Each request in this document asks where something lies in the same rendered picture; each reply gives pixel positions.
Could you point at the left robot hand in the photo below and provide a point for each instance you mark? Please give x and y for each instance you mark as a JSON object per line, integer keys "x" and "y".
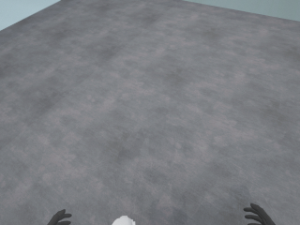
{"x": 59, "y": 216}

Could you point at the right robot hand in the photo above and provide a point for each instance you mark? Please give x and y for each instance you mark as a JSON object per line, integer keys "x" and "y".
{"x": 262, "y": 216}

